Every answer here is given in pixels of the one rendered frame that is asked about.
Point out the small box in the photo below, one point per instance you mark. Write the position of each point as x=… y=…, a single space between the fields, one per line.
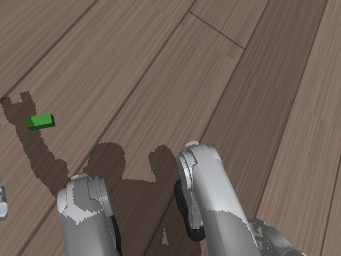
x=40 y=122

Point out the left robot foot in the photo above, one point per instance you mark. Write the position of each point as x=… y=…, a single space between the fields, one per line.
x=118 y=237

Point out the right robot hand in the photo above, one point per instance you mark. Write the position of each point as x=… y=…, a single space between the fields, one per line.
x=273 y=242

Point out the right robot foot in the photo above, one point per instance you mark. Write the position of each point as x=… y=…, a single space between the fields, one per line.
x=194 y=234

